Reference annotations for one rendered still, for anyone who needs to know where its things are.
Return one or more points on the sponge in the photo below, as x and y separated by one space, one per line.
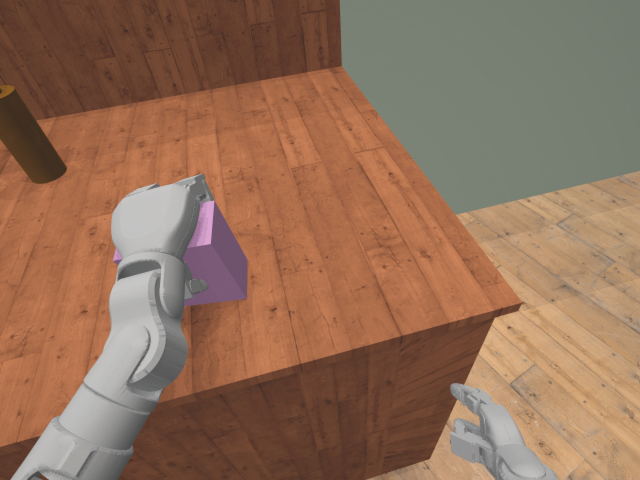
214 256

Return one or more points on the robot right forearm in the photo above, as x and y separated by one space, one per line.
518 462

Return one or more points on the table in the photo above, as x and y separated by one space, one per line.
366 295

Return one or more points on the left robot hand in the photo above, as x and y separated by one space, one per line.
161 219

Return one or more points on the robot left forearm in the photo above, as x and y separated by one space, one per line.
145 352

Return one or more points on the right robot hand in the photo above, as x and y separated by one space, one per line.
497 428

